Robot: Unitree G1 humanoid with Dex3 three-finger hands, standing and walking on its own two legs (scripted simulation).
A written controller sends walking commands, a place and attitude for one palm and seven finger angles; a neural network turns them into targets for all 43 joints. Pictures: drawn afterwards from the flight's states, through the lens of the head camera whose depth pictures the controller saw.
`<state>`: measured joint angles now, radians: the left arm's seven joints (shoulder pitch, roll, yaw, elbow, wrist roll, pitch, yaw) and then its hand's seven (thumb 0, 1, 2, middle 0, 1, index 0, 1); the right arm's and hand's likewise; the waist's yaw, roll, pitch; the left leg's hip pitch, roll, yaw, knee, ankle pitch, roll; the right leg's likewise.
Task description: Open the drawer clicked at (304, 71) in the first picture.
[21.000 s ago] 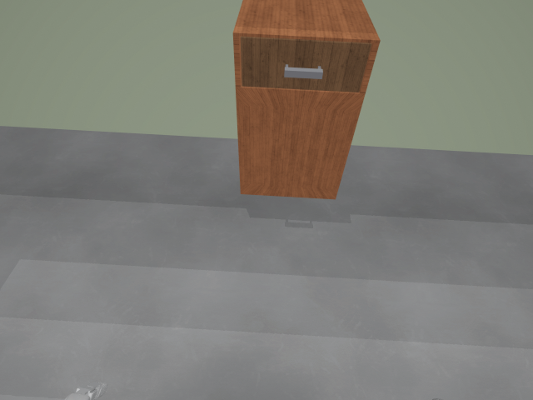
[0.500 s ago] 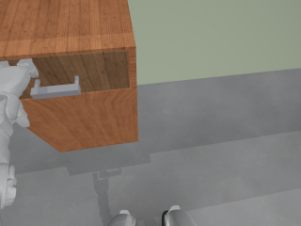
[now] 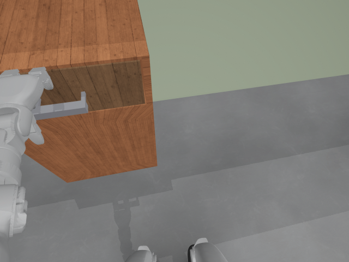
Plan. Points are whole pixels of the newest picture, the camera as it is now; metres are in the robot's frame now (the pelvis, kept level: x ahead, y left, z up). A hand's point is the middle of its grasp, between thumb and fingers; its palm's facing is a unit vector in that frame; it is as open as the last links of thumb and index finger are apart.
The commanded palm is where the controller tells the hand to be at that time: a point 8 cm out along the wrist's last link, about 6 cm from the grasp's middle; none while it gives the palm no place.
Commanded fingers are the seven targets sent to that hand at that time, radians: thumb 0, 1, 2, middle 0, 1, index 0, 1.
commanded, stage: re-aim the fingers above the handle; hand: left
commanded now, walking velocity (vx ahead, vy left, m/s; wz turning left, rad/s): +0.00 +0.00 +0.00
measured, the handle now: (60, 103) +0.52 +0.29 -0.02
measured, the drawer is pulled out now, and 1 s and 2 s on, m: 0.00 0.00 0.00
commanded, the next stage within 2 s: lower the fingers behind the handle in 0.14 s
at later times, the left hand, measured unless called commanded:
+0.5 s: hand (33, 107) +0.47 +0.32 +0.03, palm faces -0.04 -0.01 -1.00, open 13.7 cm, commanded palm +0.46 +0.33 +0.07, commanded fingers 0.00 -0.50 0.30 -0.30 -1.20 -0.30 -1.20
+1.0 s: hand (35, 108) +0.47 +0.32 +0.03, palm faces +0.00 +0.01 -1.00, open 13.8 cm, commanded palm +0.46 +0.33 +0.04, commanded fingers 0.00 -0.50 0.30 -0.30 -1.20 -0.30 -1.20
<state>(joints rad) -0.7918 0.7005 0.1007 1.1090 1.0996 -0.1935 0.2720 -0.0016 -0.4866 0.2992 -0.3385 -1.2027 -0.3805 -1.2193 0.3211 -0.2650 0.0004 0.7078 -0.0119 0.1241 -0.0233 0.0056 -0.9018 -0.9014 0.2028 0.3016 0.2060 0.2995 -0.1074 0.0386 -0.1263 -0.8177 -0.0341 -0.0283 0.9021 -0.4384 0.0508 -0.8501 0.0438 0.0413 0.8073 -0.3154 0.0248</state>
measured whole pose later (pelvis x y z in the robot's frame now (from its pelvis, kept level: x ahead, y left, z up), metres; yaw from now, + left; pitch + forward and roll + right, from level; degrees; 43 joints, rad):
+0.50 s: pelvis -0.01 -0.01 -0.01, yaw +0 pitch +22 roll -2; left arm -0.83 0.75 0.12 1.15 1.10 -0.24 0.31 0.00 -0.49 0.30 -0.34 -1.21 -0.34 -1.22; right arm 0.31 -0.30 0.00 0.70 -0.01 0.12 -0.04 0.01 -0.90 -0.90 0.20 0.30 0.20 0.30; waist -0.12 0.03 -0.13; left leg -0.89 -0.03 -0.03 0.95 -0.44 0.04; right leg -0.93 0.05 0.03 0.86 -0.32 0.01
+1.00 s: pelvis -0.04 -0.01 -0.03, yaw +1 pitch +24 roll -2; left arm -0.98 0.80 0.07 1.23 1.10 -0.21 0.31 0.00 -0.49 0.30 -0.32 -1.21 -0.29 -1.30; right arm 0.31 -0.31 0.05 0.65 0.01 0.09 -0.06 0.01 -0.90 -0.90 0.20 0.30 0.21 0.30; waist -0.14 0.02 -0.13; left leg -1.05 -0.04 -0.03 1.07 -0.44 0.03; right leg -1.09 0.05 0.03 0.98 -0.32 0.02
